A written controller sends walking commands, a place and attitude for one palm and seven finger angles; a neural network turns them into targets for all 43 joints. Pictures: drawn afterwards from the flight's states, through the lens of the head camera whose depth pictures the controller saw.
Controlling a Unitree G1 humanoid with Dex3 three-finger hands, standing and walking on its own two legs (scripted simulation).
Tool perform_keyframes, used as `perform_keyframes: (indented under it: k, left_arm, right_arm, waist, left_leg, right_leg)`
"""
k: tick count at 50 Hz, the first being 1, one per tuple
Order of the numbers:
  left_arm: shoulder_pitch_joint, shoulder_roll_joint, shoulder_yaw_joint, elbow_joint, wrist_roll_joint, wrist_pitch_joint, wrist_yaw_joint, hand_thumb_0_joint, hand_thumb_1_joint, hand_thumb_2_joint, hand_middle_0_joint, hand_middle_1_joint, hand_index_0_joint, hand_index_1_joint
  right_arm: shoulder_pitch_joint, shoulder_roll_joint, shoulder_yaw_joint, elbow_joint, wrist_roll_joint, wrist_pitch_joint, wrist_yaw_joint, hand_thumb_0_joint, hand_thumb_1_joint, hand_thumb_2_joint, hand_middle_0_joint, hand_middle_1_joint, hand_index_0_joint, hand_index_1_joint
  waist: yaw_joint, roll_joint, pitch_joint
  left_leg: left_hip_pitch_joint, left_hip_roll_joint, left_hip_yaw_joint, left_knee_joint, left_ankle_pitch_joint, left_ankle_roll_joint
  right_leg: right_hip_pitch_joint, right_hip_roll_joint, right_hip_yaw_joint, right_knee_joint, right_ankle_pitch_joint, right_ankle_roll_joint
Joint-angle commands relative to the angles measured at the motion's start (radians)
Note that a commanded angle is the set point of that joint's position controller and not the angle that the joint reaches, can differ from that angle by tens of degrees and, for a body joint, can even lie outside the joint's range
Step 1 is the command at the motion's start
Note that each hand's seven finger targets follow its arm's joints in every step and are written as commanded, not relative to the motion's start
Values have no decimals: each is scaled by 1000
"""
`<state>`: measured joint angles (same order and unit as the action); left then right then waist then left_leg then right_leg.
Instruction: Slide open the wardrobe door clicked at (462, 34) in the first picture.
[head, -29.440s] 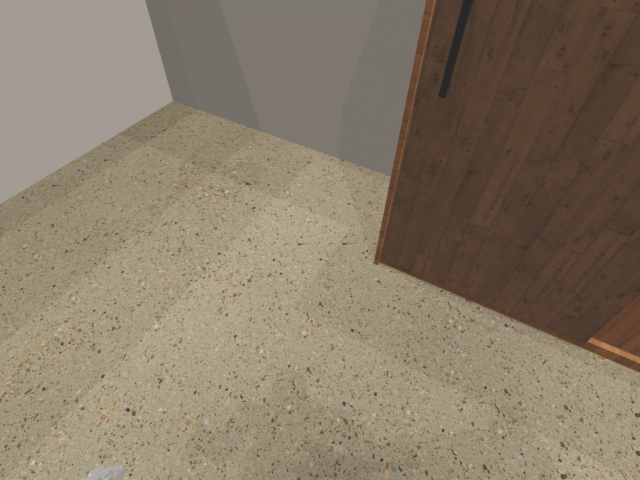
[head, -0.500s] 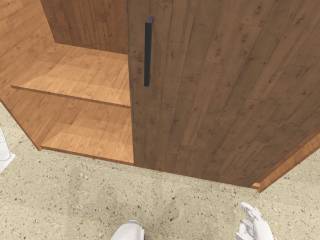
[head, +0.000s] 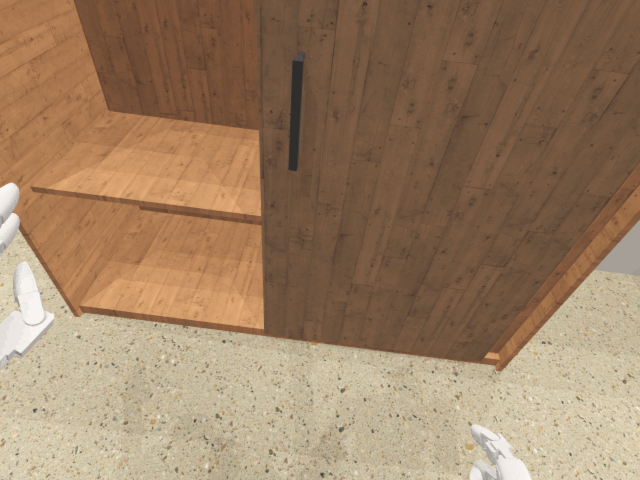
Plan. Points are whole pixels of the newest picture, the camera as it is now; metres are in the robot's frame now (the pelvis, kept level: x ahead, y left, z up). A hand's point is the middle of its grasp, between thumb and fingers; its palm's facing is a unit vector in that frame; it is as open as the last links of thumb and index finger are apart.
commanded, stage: stop stepping back and stand still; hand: left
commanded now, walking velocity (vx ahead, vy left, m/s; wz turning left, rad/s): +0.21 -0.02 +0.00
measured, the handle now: (296, 114) +0.70 +0.12 +0.13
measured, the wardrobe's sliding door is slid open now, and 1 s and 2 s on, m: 0.66 0.66 0.66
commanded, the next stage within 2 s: let the arm hang, fingers relaxed in 0.86 s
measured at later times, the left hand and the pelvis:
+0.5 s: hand (69, 295) +0.24 +0.29 +0.15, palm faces +0.42 -0.79 -0.44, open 7.4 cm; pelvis +0.02 +0.02 +0.00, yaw -3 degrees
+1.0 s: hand (106, 297) +0.26 +0.27 +0.12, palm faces +0.31 -0.83 -0.47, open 7.4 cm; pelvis +0.03 +0.01 +0.00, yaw -2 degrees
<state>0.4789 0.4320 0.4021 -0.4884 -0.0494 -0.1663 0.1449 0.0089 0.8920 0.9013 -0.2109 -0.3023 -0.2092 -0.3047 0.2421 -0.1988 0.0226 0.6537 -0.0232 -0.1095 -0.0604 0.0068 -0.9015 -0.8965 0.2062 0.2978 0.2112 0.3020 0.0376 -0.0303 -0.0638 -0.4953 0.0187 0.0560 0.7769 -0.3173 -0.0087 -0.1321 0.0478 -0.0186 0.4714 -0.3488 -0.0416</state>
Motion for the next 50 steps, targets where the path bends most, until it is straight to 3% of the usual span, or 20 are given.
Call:
perform_keyframes:
  k: [1, 2, 3, 4, 6, 8, 11, 15, 17, 19, 21, 23, 25, 28, 31, 36, 38, 47, 48, 50]
  left_arm:
    - [-133, 144, 75, -122, 11, -44, 31, 0, 900, 900, -200, -300, -200, -300]
    - [-167, 154, 77, -148, 13, -52, 31, 0, 900, 900, -200, -300, -200, -300]
    - [-188, 166, 84, -198, 11, -58, 27, 0, 900, 900, -200, -300, -200, -300]
    - [-181, 172, 98, -229, 14, -69, 28, 0, 900, 900, -200, -300, -200, -300]
    - [-174, 206, 126, -290, 12, -85, 24, 0, 900, 900, -200, -300, -200, -300]
    - [-139, 240, 165, -351, 15, -102, 26, 0, 900, 900, -200, -300, -200, -300]
    - [39, 167, 152, -262, 18, -86, 29, 0, 900, 900, -200, -300, -200, -300]
    - [73, 147, 143, -139, 20, -65, 25, 0, 900, 900, -200, -300, -200, -300]
    - [51, 173, 163, -82, 23, -61, 23, 0, 900, 900, -200, -300, -200, -300]
    - [-17, 199, 174, -85, 5, -77, 21, 0, 900, 900, -200, -300, -200, -300]
    - [-31, 132, 109, -51, 10, -66, 18, 0, 900, 900, -200, -300, -200, -300]
    - [-122, 142, 90, -141, 19, -75, 23, 0, 900, 900, -200, -300, -200, -300]
    - [-116, 163, 102, -190, 25, -90, 26, 0, 900, 900, -200, -300, -200, -300]
    - [-97, 202, 136, -260, 33, -102, 24, 0, 900, 900, -200, -300, -200, -300]
    - [-16, 180, 152, -240, 27, -107, 24, 0, 900, 900, -200, -300, -200, -300]
    - [92, 153, 168, -156, 2, -108, 20, 0, 900, 900, -200, -300, -200, -300]
    - [101, 140, 152, -132, -7, -97, 18, 0, 900, 900, -200, -300, -200, -300]
    - [27, 160, 126, -167, 1, -76, 23, 0, 900, 900, -200, -300, -200, -300]
    - [-40, -20, -322, 588, 45, 51, -96, 0, 900, 900, -200, -300, -200, -300]
    - [-115, -2, -282, 651, 75, 154, -135, 0, 900, 900, -200, -300, -200, -300]
  right_arm:
    - [-106, -127, -44, -144, 21, -60, -31, 0, -900, -900, 200, 300, 200, 300]
    - [-92, -135, -47, -138, 21, -66, -37, 0, -900, -900, 200, 300, 200, 300]
    - [-99, -156, -55, -151, 24, -78, -47, 0, -900, -900, 200, 300, 200, 300]
    - [-102, -172, -59, -166, 20, -87, -48, 0, -900, -900, 200, 300, 200, 300]
    - [-91, -137, -48, -159, -2, -107, -37, 0, -900, -900, 200, 300, 200, 300]
    - [-89, -127, -54, -157, -6, -123, -23, 0, -900, -900, 200, 300, 200, 300]
    - [-86, -122, -51, -144, -6, -121, -8, 0, -900, -900, 200, 300, 200, 300]
    - [-72, -141, -59, -167, -3, -82, -19, 0, -900, -900, 200, 300, 200, 300]
    - [-64, -134, -62, -166, -9, -60, -23, 0, -900, -900, 200, 300, 200, 300]
    - [-61, -118, -53, -163, -10, -57, -17, 0, -900, -900, 200, 300, 200, 300]
    - [-48, -124, -65, -141, 19, -74, -13, 0, -900, -900, 200, 300, 200, 300]
    - [-70, -129, -55, -137, 18, -84, -16, 0, -900, -900, 200, 300, 200, 300]
    - [-89, -135, -55, -139, 15, -97, -26, 0, -900, -900, 200, 300, 200, 300]
    - [-103, -130, -50, -157, 7, -102, -25, 0, -900, -900, 200, 300, 200, 300]
    - [-84, -130, -56, -166, 7, -104, -12, 0, -900, -900, 200, 300, 200, 300]
    - [-60, -131, -62, -189, 22, -68, -4, 0, -900, -900, 200, 300, 200, 300]
    - [-60, -134, -64, -193, 27, -61, -6, 0, -900, -900, 200, 300, 200, 300]
    - [-101, -134, -56, -208, 24, -41, -30, 0, -900, -900, 200, 300, 200, 300]
    - [-168, -250, -97, 3, 44, -92, 62, 0, -900, -900, 200, 300, 200, 300]
    - [-91, -274, -104, 14, 28, 14, 64, 0, -900, -900, 200, 300, 200, 300]
  waist:
    - [-52, -27, 116]
    - [-62, 39, 97]
    - [-61, 158, 79]
    - [-54, 317, 62]
    - [-64, 349, 66]
    - [-41, 212, 53]
    - [-31, 263, 11]
    - [-44, 221, 25]
    - [-45, 57, 41]
    - [-48, -111, 28]
    - [-41, -193, 12]
    - [-57, -72, 10]
    - [-43, 74, -27]
    - [-26, 255, -50]
    - [-24, 224, -47]
    - [-44, 90, -158]
    - [-47, 53, -176]
    - [-38, 75, -98]
    - [-86, 67, -12]
    - [-58, 40, -34]
  left_leg:
    - [151, 41, -11, -129, -13, 22]
    - [239, 26, -4, -225, -6, 29]
    - [294, 76, -96, -330, 10, 51]
    - [359, 199, -314, -411, 14, 106]
    - [270, 330, -604, -662, -339, 144]
    - [212, 303, -488, -653, -267, 139]
    - [123, 218, -226, -642, -238, 94]
    - [11, 152, -127, -565, -331, 52]
    - [-21, 96, -84, -361, -234, 37]
    - [61, 36, -31, -80, -16, 11]
    - [77, 20, -51, -10, -50, 11]
    - [167, 29, -45, -175, 50, 19]
    - [290, 61, -83, -308, 326, 37]
    - [358, 161, -251, -368, 660, 59]
    - [349, 170, -202, -364, 633, 50]
    - [281, 83, -81, -240, 620, 15]
    - [296, 74, -68, -229, 625, 13]
    - [278, 80, -95, -298, 439, 29]
    - [297, 109, -100, -165, 549, 28]
    - [221, 129, -148, -229, 371, 61]
  right_leg:
    - [-221, -269, 205, -144, -81, -125]
    - [-237, -212, 132, -51, -74, -87]
    - [-259, -135, 54, 84, -44, -38]
    - [-350, -40, 1, 233, -57, 19]
    - [-371, -5, 30, 513, -229, 32]
    - [-304, -50, 45, 497, -133, 22]
    - [-96, -29, -63, 275, -90, 30]
    - [106, -2, -123, -1, -52, 20]
    - [88, -100, 32, -115, -60, -31]
    - [-80, -315, 316, -240, -85, -124]
    - [-91, -329, 328, -205, -1, -142]
    - [-85, -288, 204, -91, 211, -102]
    - [-83, -165, 71, 31, 322, -8]
    - [-122, -56, -18, 147, 201, 49]
    - [-86, -48, -19, 52, 103, 40]
    - [81, -130, 71, 24, 640, 9]
    - [78, -143, 76, 32, 711, 10]
    - [-4, -130, 73, -28, 463, 28]
    - [-167, -193, -1, 76, 486, 7]
    - [-167, -175, 21, 56, 235, 0]
